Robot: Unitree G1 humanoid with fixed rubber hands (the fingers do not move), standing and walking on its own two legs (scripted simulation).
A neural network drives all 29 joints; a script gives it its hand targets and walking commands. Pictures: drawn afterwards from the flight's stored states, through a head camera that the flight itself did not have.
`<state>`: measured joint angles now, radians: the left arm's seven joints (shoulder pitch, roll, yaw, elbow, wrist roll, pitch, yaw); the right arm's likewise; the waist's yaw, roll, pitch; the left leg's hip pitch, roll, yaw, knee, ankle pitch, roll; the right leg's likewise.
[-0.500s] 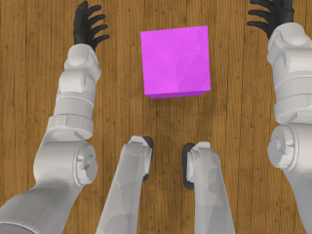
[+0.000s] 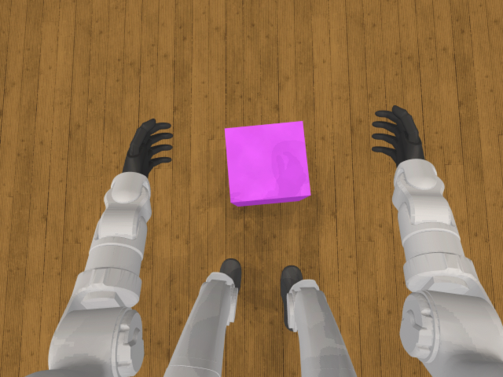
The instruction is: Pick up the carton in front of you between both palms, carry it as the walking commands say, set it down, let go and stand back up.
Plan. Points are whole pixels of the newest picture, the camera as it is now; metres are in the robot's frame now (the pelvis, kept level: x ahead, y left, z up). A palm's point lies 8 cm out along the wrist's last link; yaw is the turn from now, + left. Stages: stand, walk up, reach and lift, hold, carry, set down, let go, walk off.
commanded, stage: let go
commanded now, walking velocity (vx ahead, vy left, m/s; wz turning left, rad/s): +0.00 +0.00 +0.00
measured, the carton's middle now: (266, 169) +0.48 +0.01 -0.56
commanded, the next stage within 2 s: stand in 1.06 s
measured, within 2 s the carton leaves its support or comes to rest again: neither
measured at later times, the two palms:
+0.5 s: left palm (58, 285) +0.24 +0.24 +0.01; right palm (465, 276) +0.27 -0.22 -0.01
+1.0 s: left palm (50, 310) +0.21 +0.24 +0.02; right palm (492, 336) +0.22 -0.23 +0.02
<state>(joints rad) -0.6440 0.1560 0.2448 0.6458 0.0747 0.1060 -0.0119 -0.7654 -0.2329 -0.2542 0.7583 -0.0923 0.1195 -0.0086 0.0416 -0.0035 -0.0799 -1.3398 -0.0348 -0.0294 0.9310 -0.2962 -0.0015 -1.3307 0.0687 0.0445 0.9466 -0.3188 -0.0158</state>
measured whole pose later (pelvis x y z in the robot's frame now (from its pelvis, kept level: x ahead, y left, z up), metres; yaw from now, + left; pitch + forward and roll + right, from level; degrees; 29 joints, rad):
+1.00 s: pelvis +0.06 +0.00 +0.09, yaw +1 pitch -6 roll +0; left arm 0.21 0.21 0.04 0.40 0.03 0.18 -0.06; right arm 0.22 -0.21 -0.04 0.43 -0.01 0.13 0.06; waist 0.00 0.00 0.11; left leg -0.09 -0.03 -0.05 0.46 -0.27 0.01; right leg -0.06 0.04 0.04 0.45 -0.29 -0.02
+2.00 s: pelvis +0.10 +0.02 +0.08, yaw -1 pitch +1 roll +0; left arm 0.36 0.24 -0.03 0.99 0.01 0.00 0.04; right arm 0.38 -0.23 0.03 0.95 -0.01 0.00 -0.04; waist 0.00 -0.01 -0.03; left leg -0.16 -0.04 0.01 0.52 -0.36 0.04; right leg -0.14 0.02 0.06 0.50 -0.37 0.00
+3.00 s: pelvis +0.06 +0.04 +0.09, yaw -1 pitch -1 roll +0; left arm 0.37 0.14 -0.06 1.19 0.01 0.01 0.05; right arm 0.39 -0.13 0.04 1.14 -0.01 -0.01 -0.04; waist -0.01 -0.01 0.00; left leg -0.16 -0.06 0.03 0.46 -0.28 0.07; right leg -0.15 -0.01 0.07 0.46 -0.29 0.03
